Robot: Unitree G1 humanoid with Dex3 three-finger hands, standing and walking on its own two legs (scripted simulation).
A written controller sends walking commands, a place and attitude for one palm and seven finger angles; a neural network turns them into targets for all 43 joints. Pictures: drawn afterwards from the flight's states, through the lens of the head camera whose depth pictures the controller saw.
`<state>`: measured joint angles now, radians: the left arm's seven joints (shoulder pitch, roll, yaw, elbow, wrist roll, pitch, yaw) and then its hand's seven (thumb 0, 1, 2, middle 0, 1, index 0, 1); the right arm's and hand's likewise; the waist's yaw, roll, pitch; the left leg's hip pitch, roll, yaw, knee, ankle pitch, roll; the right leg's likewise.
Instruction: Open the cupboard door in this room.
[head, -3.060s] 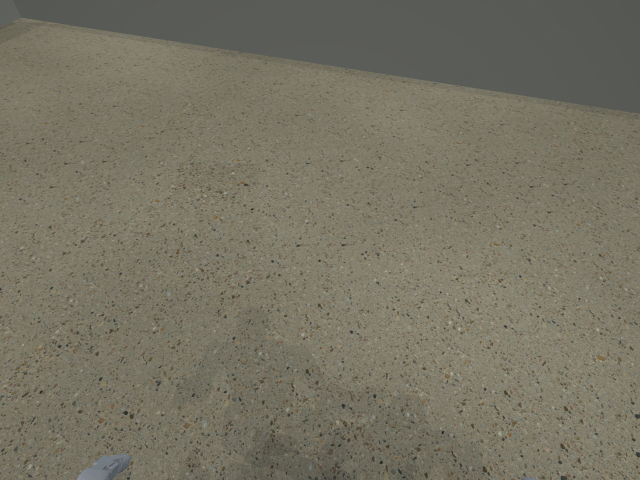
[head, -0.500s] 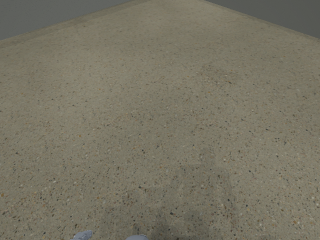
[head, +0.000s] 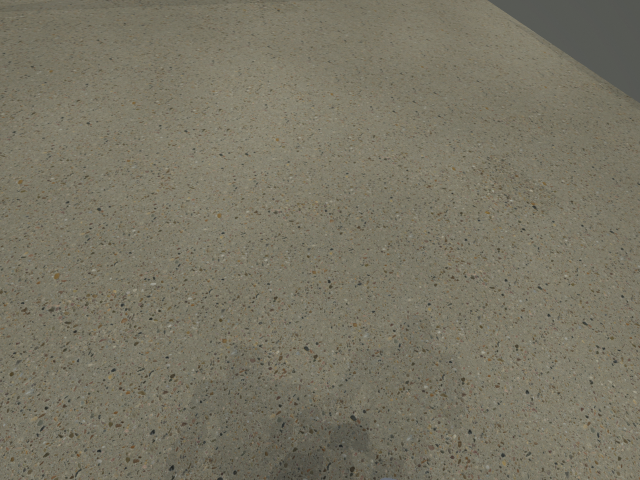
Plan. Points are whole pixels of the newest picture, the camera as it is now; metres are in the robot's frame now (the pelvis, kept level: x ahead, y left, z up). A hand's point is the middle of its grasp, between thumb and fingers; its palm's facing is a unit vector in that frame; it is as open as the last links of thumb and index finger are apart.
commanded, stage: turn or walk to find it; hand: left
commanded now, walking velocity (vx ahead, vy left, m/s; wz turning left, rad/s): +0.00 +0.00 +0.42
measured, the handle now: out of the picture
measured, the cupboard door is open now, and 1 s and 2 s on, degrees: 0 0 0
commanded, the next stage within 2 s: none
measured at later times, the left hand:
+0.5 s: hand out of the picture +0.04 +0.17 -0.14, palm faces +0.20 -0.94 -0.29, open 7.4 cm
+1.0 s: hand out of the picture -0.14 +0.18 -0.18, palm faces +0.48 -0.84 -0.24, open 7.4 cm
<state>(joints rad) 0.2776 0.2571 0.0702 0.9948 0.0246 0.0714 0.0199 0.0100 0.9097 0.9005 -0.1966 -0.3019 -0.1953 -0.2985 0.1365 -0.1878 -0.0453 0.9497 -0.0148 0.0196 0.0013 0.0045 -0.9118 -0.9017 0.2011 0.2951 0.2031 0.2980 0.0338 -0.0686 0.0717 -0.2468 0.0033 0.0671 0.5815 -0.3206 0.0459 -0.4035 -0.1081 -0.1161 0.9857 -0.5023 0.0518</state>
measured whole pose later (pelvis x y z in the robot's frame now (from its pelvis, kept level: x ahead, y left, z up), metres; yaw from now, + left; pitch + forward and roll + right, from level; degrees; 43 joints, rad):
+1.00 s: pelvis -0.06 -0.01 +0.00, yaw +25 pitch -1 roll +0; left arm 0.27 0.26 0.07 0.99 0.02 0.07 0.02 0.01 0.91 0.90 -0.20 -0.30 -0.20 -0.30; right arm 0.13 -0.20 -0.05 0.95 -0.01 0.02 0.01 0.00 -0.91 -0.90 0.20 0.30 0.20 0.30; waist 0.04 -0.06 0.08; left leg -0.26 0.01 0.07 0.60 -0.33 0.03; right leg -0.37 -0.13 -0.12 0.96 -0.53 0.05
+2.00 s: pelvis -0.13 -0.07 +0.00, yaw +50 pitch -1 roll -1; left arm 0.26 0.26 0.07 1.00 0.03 0.08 0.01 0.01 0.91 0.90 -0.20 -0.30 -0.19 -0.30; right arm 0.16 -0.19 -0.04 0.95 -0.02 0.02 0.00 0.00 -0.91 -0.90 0.20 0.30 0.20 0.30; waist 0.02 -0.05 0.06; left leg -0.23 0.01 0.06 0.55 -0.30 0.03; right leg -0.44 -0.11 -0.10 1.02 -0.45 0.06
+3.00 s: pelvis -0.19 -0.14 +0.01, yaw +74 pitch -1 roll -1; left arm 0.23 0.26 0.07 0.99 0.02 0.07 0.01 0.01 0.91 0.90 -0.19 -0.30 -0.19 -0.30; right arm 0.17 -0.18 -0.04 0.95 -0.01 0.02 -0.01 0.00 -0.91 -0.90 0.20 0.30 0.20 0.30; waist 0.02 -0.03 0.06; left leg -0.23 -0.01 0.04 0.49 -0.24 0.05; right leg -0.46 -0.10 -0.06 1.08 -0.40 0.07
